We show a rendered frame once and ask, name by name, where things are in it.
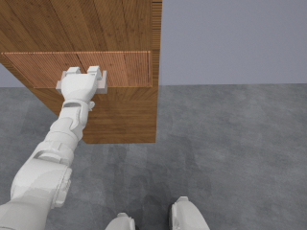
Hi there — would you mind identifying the handle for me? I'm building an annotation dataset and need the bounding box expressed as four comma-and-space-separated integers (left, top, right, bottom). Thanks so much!
56, 70, 107, 95

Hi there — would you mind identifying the robot left upper arm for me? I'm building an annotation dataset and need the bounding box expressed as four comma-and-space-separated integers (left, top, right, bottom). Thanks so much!
0, 158, 72, 230

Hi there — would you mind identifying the robot left forearm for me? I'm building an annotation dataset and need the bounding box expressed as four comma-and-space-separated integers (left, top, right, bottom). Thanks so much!
11, 99, 89, 199

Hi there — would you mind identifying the drawer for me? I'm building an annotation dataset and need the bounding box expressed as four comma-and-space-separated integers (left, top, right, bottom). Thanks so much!
1, 51, 152, 87

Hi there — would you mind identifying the left robot shin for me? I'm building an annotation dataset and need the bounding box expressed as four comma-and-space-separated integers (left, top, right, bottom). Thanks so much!
117, 213, 128, 218

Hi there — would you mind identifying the right robot thigh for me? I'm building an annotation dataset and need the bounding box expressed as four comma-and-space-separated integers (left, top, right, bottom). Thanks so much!
172, 200, 210, 230

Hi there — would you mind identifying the cabinet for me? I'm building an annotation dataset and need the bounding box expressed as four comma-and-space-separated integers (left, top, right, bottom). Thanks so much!
0, 0, 162, 145

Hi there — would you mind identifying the robot left hand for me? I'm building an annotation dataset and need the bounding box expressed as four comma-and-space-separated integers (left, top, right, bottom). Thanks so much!
60, 65, 103, 111

